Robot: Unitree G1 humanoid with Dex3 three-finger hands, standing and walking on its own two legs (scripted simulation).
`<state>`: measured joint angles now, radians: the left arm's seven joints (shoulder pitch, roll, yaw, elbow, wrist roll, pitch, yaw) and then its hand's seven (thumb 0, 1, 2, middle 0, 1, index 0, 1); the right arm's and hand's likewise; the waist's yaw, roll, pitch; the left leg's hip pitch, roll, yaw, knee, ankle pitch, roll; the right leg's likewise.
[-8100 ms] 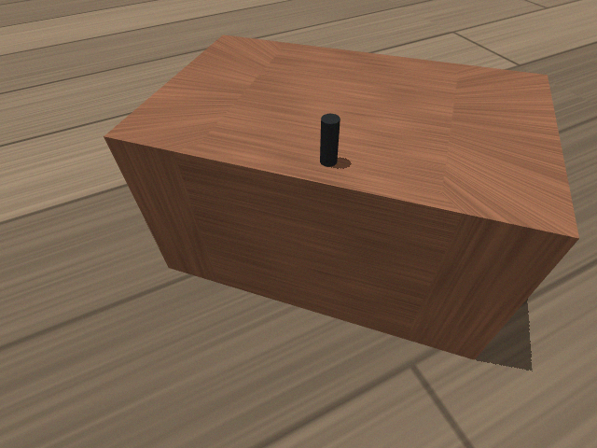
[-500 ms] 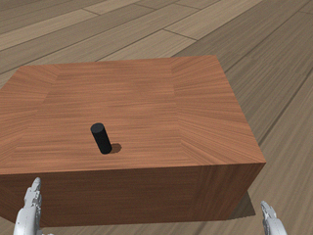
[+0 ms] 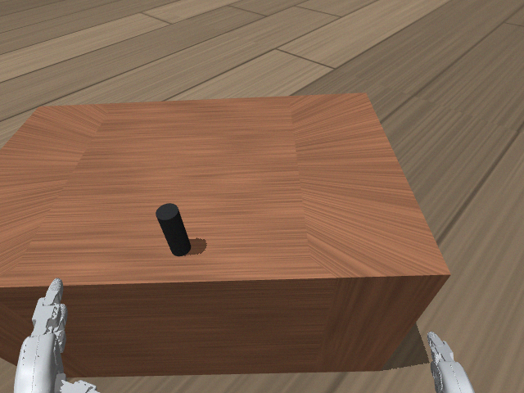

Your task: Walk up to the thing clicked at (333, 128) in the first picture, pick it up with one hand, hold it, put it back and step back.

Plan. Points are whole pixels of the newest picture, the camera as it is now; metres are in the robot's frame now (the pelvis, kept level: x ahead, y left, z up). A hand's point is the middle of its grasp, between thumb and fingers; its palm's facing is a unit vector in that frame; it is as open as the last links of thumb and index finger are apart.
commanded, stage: go down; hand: left
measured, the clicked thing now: (174, 231) +0.46 +0.22 -0.06
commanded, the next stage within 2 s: none
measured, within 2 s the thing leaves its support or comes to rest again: neither
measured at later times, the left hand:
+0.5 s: hand (68, 277) +0.29 +0.32 +0.05, palm faces +0.20 -0.98 -0.07, open 17.5 cm
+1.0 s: hand (53, 257) +0.32 +0.36 +0.06, palm faces +0.19 -0.98 -0.02, open 17.6 cm
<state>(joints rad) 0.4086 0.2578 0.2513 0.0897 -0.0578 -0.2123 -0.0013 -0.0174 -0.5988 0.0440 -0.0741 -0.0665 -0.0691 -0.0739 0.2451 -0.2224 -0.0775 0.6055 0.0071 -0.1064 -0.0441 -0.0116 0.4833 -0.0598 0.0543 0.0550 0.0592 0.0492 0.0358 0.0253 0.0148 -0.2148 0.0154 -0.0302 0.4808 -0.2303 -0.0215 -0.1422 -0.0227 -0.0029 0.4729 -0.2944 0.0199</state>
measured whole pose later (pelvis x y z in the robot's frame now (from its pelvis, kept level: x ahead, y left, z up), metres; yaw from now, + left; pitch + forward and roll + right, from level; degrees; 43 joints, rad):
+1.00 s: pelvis -0.01 +0.01 -0.03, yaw +0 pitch +9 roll -2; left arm -0.32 0.63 0.61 0.89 -0.29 -0.32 -0.55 -0.02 -0.59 0.08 -0.05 -0.05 -0.05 -0.06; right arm 0.24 -0.24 0.01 0.57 0.01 -0.17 -0.08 -0.01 0.51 -0.06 0.05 0.05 0.06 0.05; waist -0.05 -0.03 -0.08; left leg -0.59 0.03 -0.04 0.77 -0.33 -0.01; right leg -0.50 -0.01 -0.01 0.73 -0.38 0.03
